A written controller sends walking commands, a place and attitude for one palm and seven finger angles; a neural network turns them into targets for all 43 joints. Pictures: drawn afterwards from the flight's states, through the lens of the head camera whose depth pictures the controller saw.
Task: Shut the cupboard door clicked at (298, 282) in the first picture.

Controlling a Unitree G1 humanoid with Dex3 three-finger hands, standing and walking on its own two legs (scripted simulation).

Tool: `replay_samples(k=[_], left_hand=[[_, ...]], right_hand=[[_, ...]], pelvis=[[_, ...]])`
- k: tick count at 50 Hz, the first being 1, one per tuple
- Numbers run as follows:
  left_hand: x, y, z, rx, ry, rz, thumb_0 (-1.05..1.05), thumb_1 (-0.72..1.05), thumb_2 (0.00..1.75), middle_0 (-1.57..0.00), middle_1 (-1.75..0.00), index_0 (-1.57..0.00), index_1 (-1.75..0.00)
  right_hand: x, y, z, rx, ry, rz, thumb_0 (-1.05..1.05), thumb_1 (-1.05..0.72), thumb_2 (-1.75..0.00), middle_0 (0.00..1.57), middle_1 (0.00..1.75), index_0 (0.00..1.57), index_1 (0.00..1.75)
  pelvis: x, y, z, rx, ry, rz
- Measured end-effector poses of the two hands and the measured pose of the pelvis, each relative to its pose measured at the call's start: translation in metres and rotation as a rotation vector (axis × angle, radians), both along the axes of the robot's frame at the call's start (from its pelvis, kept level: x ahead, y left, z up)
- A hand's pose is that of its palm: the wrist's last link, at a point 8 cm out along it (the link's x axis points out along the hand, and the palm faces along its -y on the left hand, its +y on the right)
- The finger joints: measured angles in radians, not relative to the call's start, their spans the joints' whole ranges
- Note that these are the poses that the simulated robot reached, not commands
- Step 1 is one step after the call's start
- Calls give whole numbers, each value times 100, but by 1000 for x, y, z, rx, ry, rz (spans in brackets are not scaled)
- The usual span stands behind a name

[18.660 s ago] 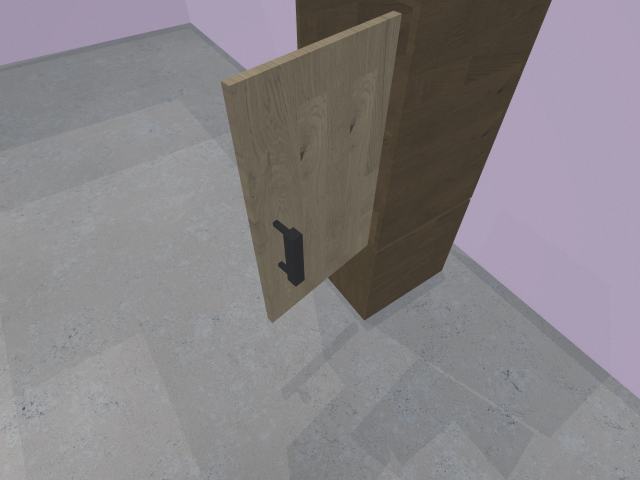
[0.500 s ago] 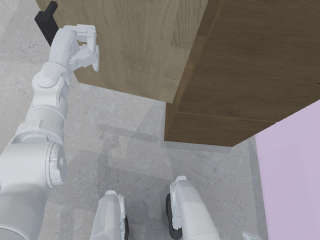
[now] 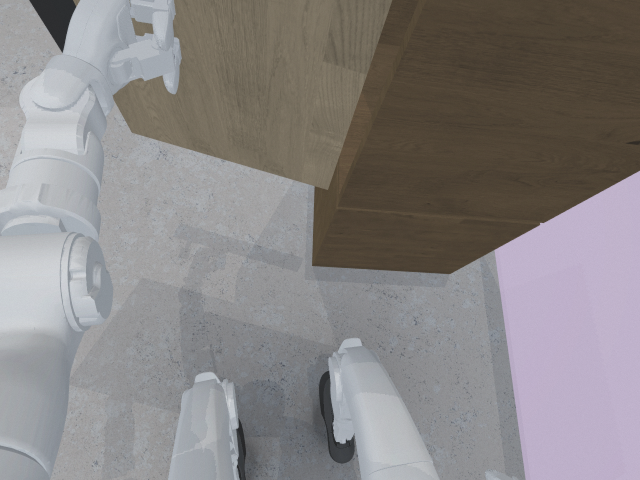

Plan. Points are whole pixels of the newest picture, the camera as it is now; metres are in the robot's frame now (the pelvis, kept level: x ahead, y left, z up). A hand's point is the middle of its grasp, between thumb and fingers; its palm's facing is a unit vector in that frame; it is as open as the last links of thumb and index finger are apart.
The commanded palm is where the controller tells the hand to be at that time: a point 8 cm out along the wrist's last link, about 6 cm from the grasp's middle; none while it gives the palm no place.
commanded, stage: push the door shut along its arc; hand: left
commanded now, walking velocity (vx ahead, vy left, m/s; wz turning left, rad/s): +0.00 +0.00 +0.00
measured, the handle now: (81, 23) +0.62 +0.18 +0.07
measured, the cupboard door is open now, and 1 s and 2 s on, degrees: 77 63 63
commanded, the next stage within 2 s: pull the fist back off the door in 0.20 s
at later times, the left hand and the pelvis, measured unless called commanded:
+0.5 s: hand (196, 19) +0.62 +0.06 +0.08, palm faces +0.05 -1.00 +0.02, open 2.9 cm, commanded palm +0.60 +0.07 +0.07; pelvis -0.01 +0.00 -0.02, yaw -1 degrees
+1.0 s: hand (204, 64) +0.57 +0.06 +0.07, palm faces +0.01 -1.00 -0.02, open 3.1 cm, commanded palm +0.52 +0.10 +0.07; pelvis +0.03 -0.01 +0.03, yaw +0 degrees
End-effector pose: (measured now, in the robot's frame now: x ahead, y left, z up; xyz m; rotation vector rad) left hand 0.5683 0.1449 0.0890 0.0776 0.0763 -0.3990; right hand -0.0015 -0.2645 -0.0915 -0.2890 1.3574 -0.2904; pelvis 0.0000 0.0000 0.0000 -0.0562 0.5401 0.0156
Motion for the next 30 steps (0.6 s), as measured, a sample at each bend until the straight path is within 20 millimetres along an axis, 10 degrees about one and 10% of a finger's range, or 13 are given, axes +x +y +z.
replay_samples(k=[16,24,30], left_hand=[[25,-21,1,-11,-6,-36,4,96,101,-130,-150,-130,-150],[32,-31,-13,-129,-33,423,1,79,92,-130,-150,-130,-150],[30,-43,-12,3,-101,433,-1,88,93,-129,-150,-130,-150]], right_hand=[[-28,4,-4,-46,34,-26,0,-90,-90,20,30,20,29],[-45,28,-10,70,97,20,0,-90,-90,20,30,20,29],[-52,43,-12,157,137,-48,0,-90,-90,20,30,20,29]], pelvis=[[-8,3,-16,-13,40,-1],[-7,4,-20,-11,74,-10],[-3,1,-12,0,66,-15]])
